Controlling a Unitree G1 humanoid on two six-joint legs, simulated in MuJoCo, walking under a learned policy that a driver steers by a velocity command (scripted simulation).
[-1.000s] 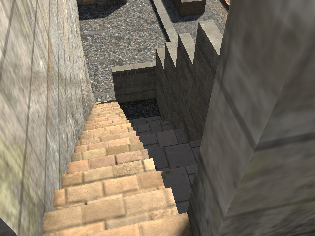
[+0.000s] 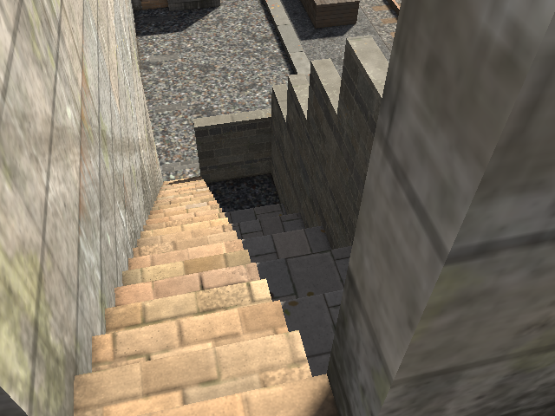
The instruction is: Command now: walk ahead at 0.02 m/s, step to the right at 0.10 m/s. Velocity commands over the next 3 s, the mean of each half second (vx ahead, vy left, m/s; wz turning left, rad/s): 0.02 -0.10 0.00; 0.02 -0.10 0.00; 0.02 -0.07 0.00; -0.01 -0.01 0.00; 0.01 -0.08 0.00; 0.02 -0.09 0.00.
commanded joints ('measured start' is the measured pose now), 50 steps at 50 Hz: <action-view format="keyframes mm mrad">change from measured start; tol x4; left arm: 1 52 94 21 -41 -5 -12 7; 50 47 101 20 27 -7 -15 18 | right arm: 1 27 -100 -16 -35 1 -7 -5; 50 38 -107 -13 13 1 -8 -9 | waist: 1 -4 -6 16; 50 -4 4 24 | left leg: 1 25 -10 27 -55 116 39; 31 18 7 28 -53 175 37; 50 33 -2 37 -65 141 42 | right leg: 1 -47 -107 103 -134 237 -34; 25 -11 -99 81 -94 304 -27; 29 -37 -106 100 -133 251 -35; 31 -8 -98 80 -93 310 -26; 35 -35 -106 99 -131 256 -35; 45 -8 -98 80 -96 309 -27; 50 -28 -106 97 -127 270 -36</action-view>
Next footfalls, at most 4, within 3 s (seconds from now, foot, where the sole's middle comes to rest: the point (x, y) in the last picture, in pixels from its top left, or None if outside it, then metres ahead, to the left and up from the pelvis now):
none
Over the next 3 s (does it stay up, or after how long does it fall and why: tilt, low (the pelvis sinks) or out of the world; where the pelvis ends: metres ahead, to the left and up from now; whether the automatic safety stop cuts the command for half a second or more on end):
stays up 0.00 0.00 0.00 its command is cut before an obstacle from the start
